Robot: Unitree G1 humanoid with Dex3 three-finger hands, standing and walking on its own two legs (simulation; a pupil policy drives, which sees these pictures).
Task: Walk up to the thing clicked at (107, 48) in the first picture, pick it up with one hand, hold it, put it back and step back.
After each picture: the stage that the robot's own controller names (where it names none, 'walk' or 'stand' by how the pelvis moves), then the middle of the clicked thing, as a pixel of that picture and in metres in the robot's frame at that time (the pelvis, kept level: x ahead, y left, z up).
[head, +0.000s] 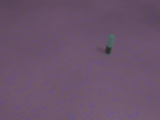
stand; (109, 45) +1.24 -0.33 -0.65
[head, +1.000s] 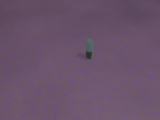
walk; (89, 49) +1.14 +0.00 -0.63
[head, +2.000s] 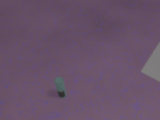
walk; (60, 88) +0.67 +0.21 -0.65
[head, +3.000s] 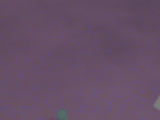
walk; out of the picture +0.43 +0.14 -0.64
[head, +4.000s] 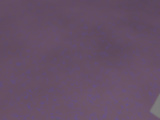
stand; out of the picture +0.35 +0.14 -0.65
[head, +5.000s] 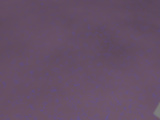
stand; out of the picture +0.34 +0.13 -0.66
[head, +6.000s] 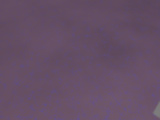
stand; out of the picture +0.35 +0.14 -0.66
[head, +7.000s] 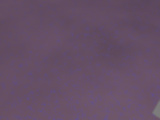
stand; out of the picture +0.34 +0.14 -0.66
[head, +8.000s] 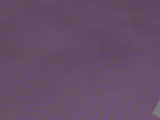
go down; out of the picture +0.34 +0.14 -0.66
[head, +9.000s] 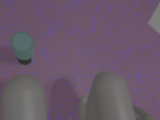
go down; (24, 51) +0.43 +0.16 -0.25
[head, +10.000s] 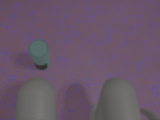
approach; (40, 57) +0.43 +0.15 -0.26
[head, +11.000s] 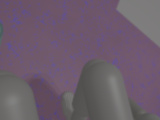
close in; out of the picture +0.43 +0.20 -0.16
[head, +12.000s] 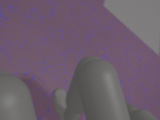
close; out of the picture +0.43 +0.21 -0.16
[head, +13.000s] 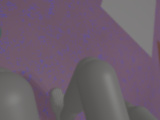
lift; out of the picture +0.41 +0.20 -0.17
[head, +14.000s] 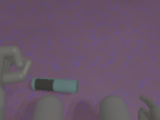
lift; (55, 84) +0.39 +0.13 -0.42
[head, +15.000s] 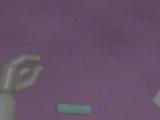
go down; (74, 109) +0.48 +0.02 -0.69
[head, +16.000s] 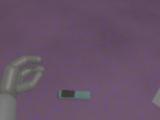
stand; (74, 94) +0.60 +0.02 -0.70
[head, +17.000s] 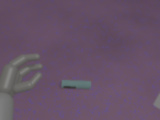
stand; (76, 84) +0.73 +0.02 -0.70
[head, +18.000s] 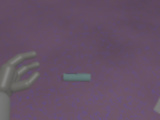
stand; (76, 77) +0.87 +0.01 -0.71
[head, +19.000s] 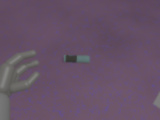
stand; (76, 58) +1.01 +0.01 -0.70
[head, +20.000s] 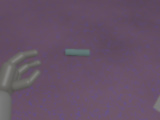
stand; (77, 52) +1.15 +0.00 -0.71
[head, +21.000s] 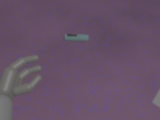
stand; (76, 37) +1.28 +0.01 -0.71
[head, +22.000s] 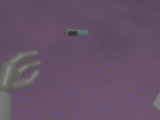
stand; (77, 32) +1.41 +0.00 -0.71
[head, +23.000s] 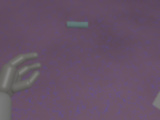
stand; (77, 24) +1.54 +0.00 -0.71
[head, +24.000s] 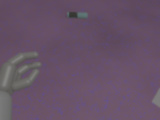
stand; (77, 15) +1.67 +0.00 -0.70
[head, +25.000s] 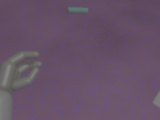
stand; (78, 10) +1.79 +0.00 -0.70
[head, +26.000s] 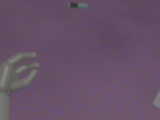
stand; (78, 5) +1.89 +0.00 -0.71
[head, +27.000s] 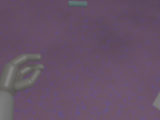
stand; (77, 3) +2.00 +0.00 -0.71
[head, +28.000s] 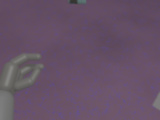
stand; (77, 1) +2.10 +0.01 -0.71
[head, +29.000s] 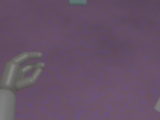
stand; (77, 2) +2.18 +0.00 -0.71
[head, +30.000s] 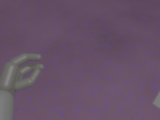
stand; out of the picture +2.27 +0.00 -0.71
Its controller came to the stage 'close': yes
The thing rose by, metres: 0.21
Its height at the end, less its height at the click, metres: -0.09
